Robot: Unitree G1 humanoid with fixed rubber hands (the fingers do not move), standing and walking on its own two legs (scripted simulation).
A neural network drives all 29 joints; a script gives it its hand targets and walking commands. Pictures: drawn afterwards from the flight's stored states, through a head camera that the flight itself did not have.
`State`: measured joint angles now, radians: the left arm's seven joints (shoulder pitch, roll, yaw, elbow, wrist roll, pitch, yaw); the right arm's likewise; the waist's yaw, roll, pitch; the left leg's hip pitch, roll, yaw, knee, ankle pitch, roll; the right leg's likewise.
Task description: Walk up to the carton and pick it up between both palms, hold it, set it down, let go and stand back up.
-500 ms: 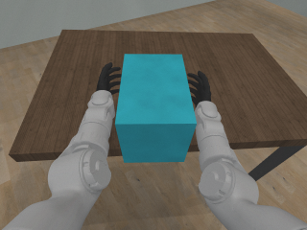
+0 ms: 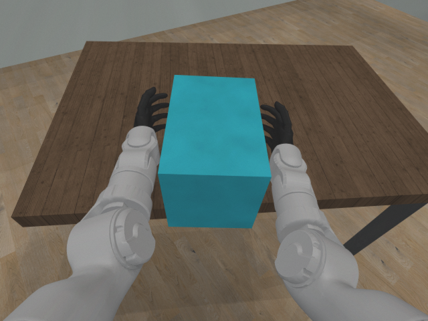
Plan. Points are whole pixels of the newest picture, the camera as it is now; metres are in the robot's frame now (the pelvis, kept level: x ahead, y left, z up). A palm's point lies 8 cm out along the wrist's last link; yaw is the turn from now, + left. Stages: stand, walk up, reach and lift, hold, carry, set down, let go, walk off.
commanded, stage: reach and lift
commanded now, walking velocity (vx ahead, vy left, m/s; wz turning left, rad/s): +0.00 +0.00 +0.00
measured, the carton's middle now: (212, 150) +0.43 +0.01 +0.07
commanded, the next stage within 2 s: none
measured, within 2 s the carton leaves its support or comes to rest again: leaves its support in 0.32 s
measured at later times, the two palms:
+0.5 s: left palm (145, 125) +0.44 +0.14 +0.13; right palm (280, 140) +0.42 -0.12 +0.12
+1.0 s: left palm (141, 124) +0.42 +0.14 +0.15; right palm (286, 140) +0.40 -0.12 +0.14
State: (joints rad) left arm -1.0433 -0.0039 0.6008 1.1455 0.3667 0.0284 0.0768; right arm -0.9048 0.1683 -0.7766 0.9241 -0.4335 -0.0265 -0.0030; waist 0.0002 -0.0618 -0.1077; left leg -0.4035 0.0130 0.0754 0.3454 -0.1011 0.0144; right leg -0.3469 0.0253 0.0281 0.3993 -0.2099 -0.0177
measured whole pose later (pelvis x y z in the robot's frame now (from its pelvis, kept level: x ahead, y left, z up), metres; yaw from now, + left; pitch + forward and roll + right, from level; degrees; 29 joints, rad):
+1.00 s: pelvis -0.02 +0.00 +0.00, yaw +0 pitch +7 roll +0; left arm -1.04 -0.01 0.54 1.14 0.37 0.07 0.14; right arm -0.89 0.10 -0.60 1.01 -0.42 -0.07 -0.09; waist 0.00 -0.05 -0.15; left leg -0.39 0.01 0.08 0.35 -0.08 0.02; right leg -0.33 0.03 0.03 0.40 -0.19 -0.02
